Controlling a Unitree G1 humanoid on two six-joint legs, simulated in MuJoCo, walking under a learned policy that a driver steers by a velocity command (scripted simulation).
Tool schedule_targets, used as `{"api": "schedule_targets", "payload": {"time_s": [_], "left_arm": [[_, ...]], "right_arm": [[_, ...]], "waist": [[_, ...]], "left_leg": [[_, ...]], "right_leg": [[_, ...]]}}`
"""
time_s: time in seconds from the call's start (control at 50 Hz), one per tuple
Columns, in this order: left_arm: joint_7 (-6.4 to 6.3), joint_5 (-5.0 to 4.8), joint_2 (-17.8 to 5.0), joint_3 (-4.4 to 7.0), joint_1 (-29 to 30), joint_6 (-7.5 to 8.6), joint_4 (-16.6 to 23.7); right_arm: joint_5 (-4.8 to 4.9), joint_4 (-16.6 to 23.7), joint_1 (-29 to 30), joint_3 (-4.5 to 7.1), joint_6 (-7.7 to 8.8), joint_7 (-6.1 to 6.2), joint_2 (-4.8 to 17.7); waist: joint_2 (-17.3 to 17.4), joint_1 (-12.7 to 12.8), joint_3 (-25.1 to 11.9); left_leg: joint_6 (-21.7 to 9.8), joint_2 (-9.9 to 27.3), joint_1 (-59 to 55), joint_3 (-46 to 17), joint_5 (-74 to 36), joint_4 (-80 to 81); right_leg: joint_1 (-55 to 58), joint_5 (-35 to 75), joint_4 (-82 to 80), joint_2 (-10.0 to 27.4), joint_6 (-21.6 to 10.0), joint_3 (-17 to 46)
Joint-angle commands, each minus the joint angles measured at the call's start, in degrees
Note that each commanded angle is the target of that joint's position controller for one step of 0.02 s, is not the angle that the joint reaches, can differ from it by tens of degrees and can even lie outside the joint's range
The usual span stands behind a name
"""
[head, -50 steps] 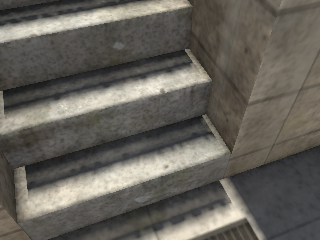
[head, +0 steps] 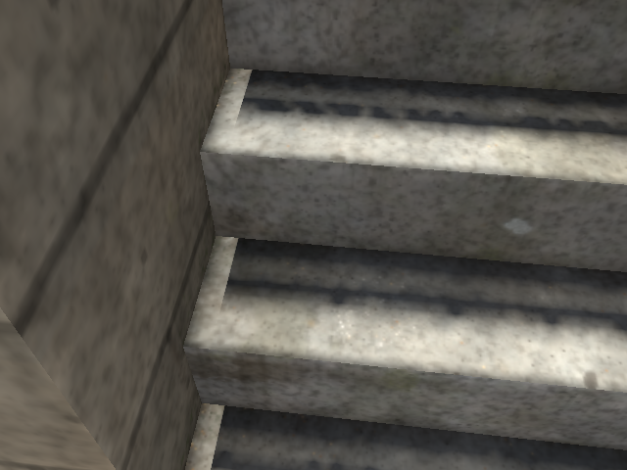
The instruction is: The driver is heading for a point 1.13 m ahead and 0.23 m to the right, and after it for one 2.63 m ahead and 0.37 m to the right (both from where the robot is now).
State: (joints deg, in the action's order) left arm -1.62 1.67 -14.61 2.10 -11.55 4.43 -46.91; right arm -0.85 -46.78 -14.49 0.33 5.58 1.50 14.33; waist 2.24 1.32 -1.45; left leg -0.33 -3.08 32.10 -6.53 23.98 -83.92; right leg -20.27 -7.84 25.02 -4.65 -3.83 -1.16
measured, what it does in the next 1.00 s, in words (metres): climbs, turning right: left foot, then right foot 0.18 m higher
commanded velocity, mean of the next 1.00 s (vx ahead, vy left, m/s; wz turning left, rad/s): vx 0.36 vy -0.09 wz -0.24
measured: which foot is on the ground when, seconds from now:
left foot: up 0.00-0.28, down 0.30-0.84, up 0.86-1.00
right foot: down 0.00-0.28, up 0.30-0.82, down 0.84-1.00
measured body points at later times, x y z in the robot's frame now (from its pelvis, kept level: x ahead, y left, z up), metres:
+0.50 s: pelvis +0.10 +0.00 -0.01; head +0.12 +0.05 +0.44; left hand +0.34 +0.19 -0.10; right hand +0.08 -0.25 -0.12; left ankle +0.15 +0.14 -0.73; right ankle +0.07 -0.13 -0.40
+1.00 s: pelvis +0.14 -0.17 +0.05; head +0.19 -0.26 +0.49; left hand +0.45 -0.10 +0.00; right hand +0.21 -0.49 -0.07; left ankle +0.11 -0.01 -0.50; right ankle +0.14 -0.32 -0.57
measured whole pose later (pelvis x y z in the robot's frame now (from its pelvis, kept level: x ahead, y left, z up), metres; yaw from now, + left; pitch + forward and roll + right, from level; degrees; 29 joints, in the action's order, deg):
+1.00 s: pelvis +0.14 -0.17 +0.05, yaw -24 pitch +2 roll -1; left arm -7.2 1.1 -4.4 -0.6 0.7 -3.8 -26.9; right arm -2.1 -33.2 -3.8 3.1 -0.4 1.0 19.0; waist 9.8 -2.6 8.8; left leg 3.6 -3.7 34.1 -5.1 23.1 -92.6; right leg -42.6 -53.0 74.3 3.6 9.6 -2.3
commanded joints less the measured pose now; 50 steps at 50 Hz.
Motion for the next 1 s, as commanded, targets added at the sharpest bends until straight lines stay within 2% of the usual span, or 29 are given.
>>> {"api": "schedule_targets", "payload": {"time_s": [0.02,0.08,0.16,0.18,0.22,0.26,0.28,0.3,0.32,0.34,0.36,0.38,0.4,0.42,0.46,0.52,0.54,0.62,0.74,0.76,0.8,0.84,0.86,0.88,0.9,0.92,0.94,0.96,1.0], "left_arm": [[0.43,-0.04,-3.26,0.34,-2.80,-0.65,-0.30],[0.30,-0.21,-3.09,-0.58,-6.72,-1.75,-4.10],[-2.14,-1.30,-5.14,-0.64,-11.04,-2.40,-5.74],[-1.47,-1.00,-7.62,0.11,-2.00,-2.45,-0.96],[-2.00,-0.05,-5.77,0.02,-3.38,-2.87,-0.47],[-0.37,-0.10,-6.55,0.38,3.34,-2.49,1.79],[0.82,-1.83,-4.82,0.43,8.79,-2.17,3.40],[1.50,-2.20,0.91,-0.73,10.07,-1.73,4.48],[0.72,-1.24,8.75,-1.89,-0.87,-1.12,7.39],[0.84,-0.51,8.02,-1.11,-13.76,-1.90,5.61],[0.63,1.14,4.17,-0.34,-13.30,-3.98,6.50],[0.68,3.26,3.29,0.10,-4.01,-5.44,10.98],[0.96,4.51,3.57,-0.13,5.24,-6.78,14.65],[1.55,3.54,2.90,-0.20,10.85,-8.36,17.21],[1.73,1.33,5.30,-0.79,12.84,-9.94,19.67],[-0.44,1.45,5.14,-0.33,12.30,-11.63,22.96],[0.82,0.09,5.92,-0.60,12.51,-10.58,23.37],[2.46,1.04,4.16,0.36,20.17,-10.50,28.61],[0.94,2.03,4.84,0.76,27.81,-10.58,32.87],[1.31,1.10,4.99,-0.21,24.99,-9.10,32.70],[0.69,0.05,6.01,-0.99,26.14,-9.24,33.23],[0.71,-0.99,4.12,-0.14,15.89,-9.73,32.17],[-0.93,0.83,-0.13,1.87,7.28,-8.07,28.72],[-2.54,-1.34,-1.59,2.33,3.58,-6.27,26.75],[-3.98,-3.69,-5.81,3.52,1.88,-5.66,26.22],[-6.76,-4.79,-5.91,3.81,-4.26,-6.47,26.28],[-7.46,-2.91,-9.43,3.40,-5.34,-6.91,24.07],[-7.17,-0.76,-10.26,4.86,-1.22,-7.77,22.18],[-7.48,2.25,-0.83,3.07,14.40,-7.50,22.75]], "right_arm": [[-0.80,3.82,-2.99,0.10,-1.09,-0.26,1.43],[-0.46,5.20,-2.91,-1.23,-2.07,-0.43,-2.56],[-0.61,7.04,0.84,-1.27,-2.52,-0.20,-1.94],[-4.44,11.50,6.66,0.62,-4.06,0.96,3.46],[-1.11,9.61,4.63,-0.05,-4.38,2.49,-0.39],[0.64,3.29,-17.19,1.02,-4.43,5.15,-1.66],[-0.50,-0.53,-28.68,1.90,-3.59,6.24,0.06],[-1.52,-3.53,-29.00,1.90,-2.89,6.95,1.43],[-3.44,-1.48,-28.27,2.07,-2.01,6.55,3.76],[-3.23,1.21,-25.46,3.22,-2.65,5.46,7.01],[-2.50,5.66,-13.55,4.21,-3.42,4.81,9.24],[-1.77,6.59,-5.59,3.54,-3.63,4.41,6.19],[-0.95,4.39,-5.25,1.99,-3.68,4.45,0.76],[-1.75,2.97,-6.00,1.14,-3.47,4.37,-1.04],[-2.88,1.01,-10.38,1.16,-2.64,4.33,-0.60],[-1.83,1.17,-12.18,2.48,-1.96,5.39,4.70],[-3.05,0.74,-11.80,2.81,-2.38,3.77,4.84],[-3.24,2.09,-11.65,4.82,-1.65,4.08,8.83],[-4.86,1.68,-16.04,7.06,2.28,3.42,12.04],[-3.47,4.42,-8.78,5.86,1.99,1.83,10.57],[-4.25,6.55,-2.78,6.83,1.62,2.09,12.87],[-1.60,10.16,6.54,6.95,-0.78,0.45,14.47],[-0.21,10.99,2.82,5.48,-3.39,-1.55,11.13],[-0.29,11.95,-4.89,4.56,-5.32,-2.11,8.56],[-0.85,16.40,-5.63,2.66,-6.23,-3.17,6.01],[-3.18,17.80,-0.16,1.82,-6.80,-3.21,2.82],[-0.29,17.42,-3.57,1.50,-6.60,-2.74,-0.67],[0.97,18.20,-2.19,1.12,-5.16,-1.17,0.40],[-3.07,15.79,-7.68,3.67,-6.33,1.64,5.66]], "waist": [[-3.73,-1.87,0.63],[-4.31,-3.05,1.92],[-6.31,-1.79,0.88],[-5.93,-4.62,2.48],[-11.11,-2.69,0.50],[-14.99,-12.30,-8.71],[-8.94,-17.52,-11.40],[3.28,-15.87,-4.68],[8.66,-5.13,-6.74],[7.66,-1.53,-16.17],[6.82,1.32,-14.63],[3.66,2.98,-3.74],[3.14,0.43,3.95],[3.39,0.02,8.71],[4.45,-0.95,8.07],[5.06,-0.70,9.00],[10.02,-1.25,6.51],[8.85,-3.92,6.02],[7.86,-8.09,2.11],[9.99,-5.23,0.90],[7.43,-4.48,0.02],[11.73,0.48,-3.97],[2.50,2.33,-12.61],[-10.88,1.88,-21.48],[-24.81,0.51,-28.85],[-28.53,5.80,-29.50],[-39.11,2.25,-33.42],[-36.74,-1.09,-32.85],[-22.67,-12.34,-21.13]], "left_leg": [[1.46,5.18,18.23,1.35,-1.60,-17.96],[2.25,5.18,21.22,2.80,-3.17,-26.15],[4.82,7.36,26.57,4.29,-9.39,-19.77],[2.57,6.95,13.03,8.82,-4.43,3.94],[3.50,2.99,-11.86,14.70,-10.62,28.10],[3.05,3.95,-28.45,12.41,-24.98,41.20],[3.89,3.15,-36.82,14.83,-35.97,57.73],[6.15,6.29,-40.12,13.79,-47.32,66.18],[4.60,28.80,-40.90,-10.79,-87.69,52.43],[-3.07,36.67,-40.71,-19.78,-92.51,56.13],[-12.03,39.85,-32.11,-24.04,-55.49,63.79],[-11.76,36.89,-23.36,-21.88,-19.28,68.38],[-9.40,31.46,-18.10,-14.87,-3.53,69.21],[-6.98,27.50,-12.68,-6.10,-2.42,68.16],[-6.40,25.42,-12.25,0.40,-5.62,68.13],[-4.81,26.43,-15.82,5.27,-3.42,72.09],[-4.52,23.29,-18.09,6.94,5.37,71.38],[-5.37,26.78,-25.23,8.84,7.88,77.16],[-7.77,34.71,-46.05,7.66,-2.30,76.69],[-6.87,32.26,-43.79,12.72,-0.83,77.74],[-1.78,31.16,-34.99,19.37,-7.53,79.28],[-2.38,24.56,-21.05,24.55,-14.38,75.17],[-3.70,17.89,-25.25,26.68,-21.54,54.92],[-1.10,15.72,-16.32,23.76,-18.37,35.10],[2.15,6.82,10.61,16.67,14.53,9.71],[3.94,-0.73,11.42,1.44,13.31,-3.25],[4.64,-8.33,14.74,-8.03,14.02,-19.64],[4.63,-7.79,17.41,-6.75,5.12,-23.81],[3.71,-5.58,11.34,4.57,-8.92,-23.76]], "right_leg": [[8.59,-6.09,-12.84,18.74,-13.59,22.41],[3.45,4.79,-9.87,16.58,-13.98,15.25],[7.60,5.94,-8.39,17.23,-13.98,13.58],[0.74,13.21,-7.59,11.23,-11.94,3.31],[-7.73,24.23,-6.06,5.86,-12.24,-1.37],[-2.65,34.38,7.99,9.01,-12.00,1.99],[-1.79,28.56,21.82,5.54,-9.06,-0.01],[-12.89,-11.68,41.07,-0.96,-6.41,-0.65],[-26.31,-21.42,67.84,-4.69,-2.34,12.74],[-26.57,-17.37,85.13,-5.03,-0.84,18.29],[-30.17,-16.16,98.63,-3.02,0.89,10.51],[-37.48,-13.23,100.94,1.01,1.86,8.23],[-42.98,-11.79,106.62,1.86,1.82,7.62],[-44.70,-9.22,103.49,3.30,1.85,9.63],[-45.56,-8.65,111.31,0.81,1.43,8.39],[-49.11,-12.25,110.91,1.70,2.59,8.16],[-49.37,-13.48,109.97,1.32,2.09,6.59],[-50.25,-14.18,102.58,3.83,3.43,5.44],[-64.48,-26.83,104.36,8.70,1.80,10.90],[-57.74,-31.12,86.95,12.22,0.06,9.01],[-41.79,-22.19,68.13,14.68,0.16,2.97],[-14.73,-22.60,43.93,13.62,-0.64,2.13],[-1.74,-13.33,30.34,9.16,0.22,5.05],[21.43,3.51,19.15,9.17,3.50,9.10],[43.82,-2.96,16.94,21.79,3.90,27.64],[36.66,-0.63,17.90,17.93,9.54,22.81],[38.15,13.54,23.15,18.91,10.52,19.37],[34.68,12.18,25.52,19.67,10.82,15.83],[12.66,3.47,30.91,19.75,9.63,9.18]]}}
Keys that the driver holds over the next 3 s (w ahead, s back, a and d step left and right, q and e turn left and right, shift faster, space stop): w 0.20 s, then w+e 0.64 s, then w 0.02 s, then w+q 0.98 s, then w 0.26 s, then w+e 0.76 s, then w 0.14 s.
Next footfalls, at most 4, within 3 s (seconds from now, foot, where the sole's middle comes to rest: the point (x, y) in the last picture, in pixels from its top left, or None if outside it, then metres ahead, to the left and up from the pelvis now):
0.30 left None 0.19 0.14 -0.77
0.84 right None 0.19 -0.33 -0.59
1.30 left None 0.12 -0.12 -0.77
1.68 right None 0.03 -0.21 -0.77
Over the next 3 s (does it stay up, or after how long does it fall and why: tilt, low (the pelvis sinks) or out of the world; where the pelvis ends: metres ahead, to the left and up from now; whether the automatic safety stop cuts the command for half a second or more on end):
stays up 0.04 -0.11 0.01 its command is cut before an obstacle after 0.2 s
